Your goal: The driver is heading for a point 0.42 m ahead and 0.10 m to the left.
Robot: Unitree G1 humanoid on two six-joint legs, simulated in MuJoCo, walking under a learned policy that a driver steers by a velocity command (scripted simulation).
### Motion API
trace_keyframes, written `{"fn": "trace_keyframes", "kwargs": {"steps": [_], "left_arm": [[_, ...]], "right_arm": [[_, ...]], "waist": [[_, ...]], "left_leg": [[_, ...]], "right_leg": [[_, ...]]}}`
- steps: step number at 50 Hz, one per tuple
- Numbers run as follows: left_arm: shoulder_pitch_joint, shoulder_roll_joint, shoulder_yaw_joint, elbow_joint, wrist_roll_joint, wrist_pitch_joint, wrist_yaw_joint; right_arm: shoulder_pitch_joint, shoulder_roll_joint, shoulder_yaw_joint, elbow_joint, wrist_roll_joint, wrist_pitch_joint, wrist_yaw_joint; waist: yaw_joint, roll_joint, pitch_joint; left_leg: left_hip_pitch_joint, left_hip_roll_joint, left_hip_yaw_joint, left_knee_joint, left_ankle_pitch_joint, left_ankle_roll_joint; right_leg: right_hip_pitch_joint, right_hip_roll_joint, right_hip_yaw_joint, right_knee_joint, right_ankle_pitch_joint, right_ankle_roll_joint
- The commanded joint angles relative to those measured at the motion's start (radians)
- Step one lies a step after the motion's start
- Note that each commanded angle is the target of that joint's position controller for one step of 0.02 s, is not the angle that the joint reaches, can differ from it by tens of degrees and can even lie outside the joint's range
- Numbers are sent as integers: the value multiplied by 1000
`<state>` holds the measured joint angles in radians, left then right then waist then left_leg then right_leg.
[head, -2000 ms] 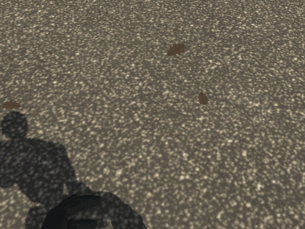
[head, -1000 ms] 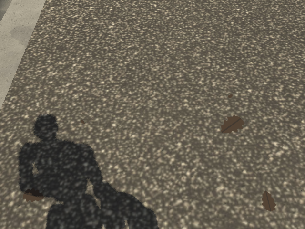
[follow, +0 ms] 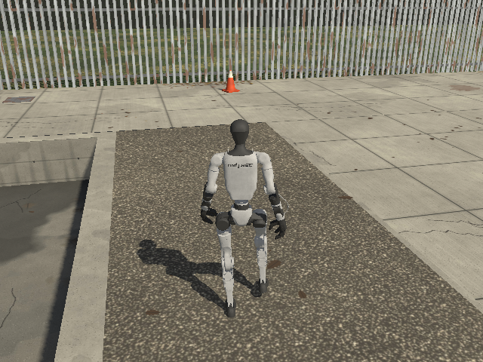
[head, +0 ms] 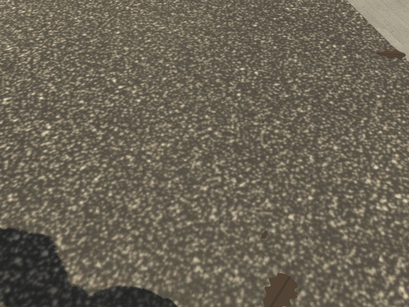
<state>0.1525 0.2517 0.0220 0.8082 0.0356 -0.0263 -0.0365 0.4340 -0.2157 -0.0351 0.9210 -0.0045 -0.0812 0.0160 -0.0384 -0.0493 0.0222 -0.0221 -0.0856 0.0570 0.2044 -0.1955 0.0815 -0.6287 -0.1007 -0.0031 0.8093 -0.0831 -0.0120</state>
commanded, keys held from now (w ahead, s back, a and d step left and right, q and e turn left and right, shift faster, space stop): w+q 0.12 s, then q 0.54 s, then no key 0.34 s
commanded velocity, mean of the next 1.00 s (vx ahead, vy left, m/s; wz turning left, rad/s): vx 0.18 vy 0.00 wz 0.37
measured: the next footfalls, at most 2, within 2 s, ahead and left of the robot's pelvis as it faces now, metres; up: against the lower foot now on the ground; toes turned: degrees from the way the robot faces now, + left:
right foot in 0.18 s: +0.27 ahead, -0.12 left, +0.00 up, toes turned +1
left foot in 0.66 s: +0.25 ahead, +0.10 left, +0.00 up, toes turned +24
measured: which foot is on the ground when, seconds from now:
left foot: down 0.00-0.20, up 0.22-0.64, down 0.66-1.00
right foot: up 0.00-0.16, down 0.18-0.66, up 0.68-1.00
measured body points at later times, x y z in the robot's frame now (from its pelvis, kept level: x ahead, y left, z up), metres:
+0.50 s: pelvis +0.19 -0.04 +0.00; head +0.23 -0.04 +0.44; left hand +0.20 +0.23 -0.13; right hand +0.35 -0.28 -0.14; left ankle +0.23 +0.10 -0.69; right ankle +0.23 -0.12 -0.75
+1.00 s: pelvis +0.21 -0.01 -0.01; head +0.22 +0.01 +0.44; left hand +0.17 +0.27 -0.15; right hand +0.42 -0.18 -0.12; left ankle +0.22 +0.08 -0.75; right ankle +0.25 -0.13 -0.72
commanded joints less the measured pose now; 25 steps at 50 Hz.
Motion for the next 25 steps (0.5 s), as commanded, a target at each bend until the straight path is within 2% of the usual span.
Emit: {"fn": "trace_keyframes", "kwargs": {"steps": [1, 4, 6, 7, 8, 9, 10, 11, 12, 13, 14, 15, 16, 19, 23, 25], "left_arm": [[-136, 35, -2, -90, -5, -16, 0], [-181, 48, 0, -107, -7, -24, 5], [-156, 65, 6, -104, -9, -34, 11], [-93, 75, 12, -85, -6, -42, 18], [32, 91, 22, -43, 3, -56, 29], [175, 141, 37, -8, 23, -74, 44], [274, 256, 65, -19, 47, -75, 57], [258, 240, 69, -27, 3, -53, 51], [196, 168, 50, -36, -16, -45, 48], [123, 103, 33, -43, -18, -46, 50], [85, 65, 22, -45, -17, -45, 54], [66, 53, 18, -41, -22, -44, 61], [63, 59, 20, -39, -19, -46, 63], [57, 87, 30, -36, -17, -54, 65], [55, 92, 34, -26, -15, -40, 70], [67, 111, 41, -22, -14, -32, 67]], "right_arm": [[47, -143, -29, -21, 1, -13, -5], [66, -160, -32, -4, -6, -6, -14], [43, -177, -37, -3, -11, -2, -20], [25, -180, -39, -2, -13, 1, -23], [10, -179, -39, -2, -6, 3, -23], [0, -162, -35, -17, 7, 0, -23], [76, -54, -10, -64, 46, 1, -26], [105, -114, -30, -54, 33, 17, -42], [66, -149, -47, -41, 11, 34, -47], [22, -123, -45, -45, 4, 41, -40], [0, -105, -46, -47, -3, 53, -33], [-9, -100, -49, -51, -17, 69, -23], [3, -89, -50, -49, -24, 85, -15], [-23, -79, -53, -74, -22, 111, -6], [-138, -66, -41, -131, -26, 126, 12], [-189, -64, -35, -157, -24, 128, 21]], "waist": [[-14, 113, 60], [-17, 114, 60], [8, 120, 50], [37, 120, 32], [91, 96, -28], [142, 61, -133], [136, -127, -320], [125, -165, -409], [89, -44, -291], [63, -22, -172], [42, -36, -103], [23, -68, -63], [9, -80, -60], [-17, -59, -76], [-3, -79, -51], [15, -81, -55]], "left_leg": [[-50, 247, -138, -68, 348, 110], [14, 277, -179, -7, 424, 112], [35, 293, -206, 50, 489, 101], [35, 279, -204, 127, 604, 83], [17, 232, -178, 280, 691, 57], [-109, 176, -148, 485, 558, 30], [-400, 58, -60, 837, 36, -19], [-491, -14, -73, 1021, -409, -20], [-513, 48, -126, 1072, -368, -18], [-530, 82, -112, 1044, -311, -28], [-517, 113, -106, 998, -267, -38], [-492, 125, -99, 969, -232, -53], [-454, 116, -83, 975, -202, -64], [-457, 111, -69, 951, -137, -80], [-455, 137, -36, 743, -18, -82], [-402, 131, -9, 643, 6, -73]], "right_leg": [[25, 27, -45, -131, 80, 8], [53, 50, -36, -204, 50, -4], [123, 68, -29, -248, -18, -22], [206, 92, -29, -283, -47, -33], [363, 118, -41, -361, -3, -52], [600, 27, 28, -361, 112, -82], [937, -308, 347, -310, 417, -180], [920, -406, 519, -361, 642, -265], [800, -347, 377, -366, 654, -248], [680, -298, 255, -402, 640, -218], [584, -249, 168, -446, 586, -181], [507, -214, 111, -484, 535, -166], [457, -200, 68, -501, 542, -162], [417, -207, -11, -526, 531, -190], [404, -185, -110, -532, 393, -177], [399, -192, -138, -516, 348, -174]]}}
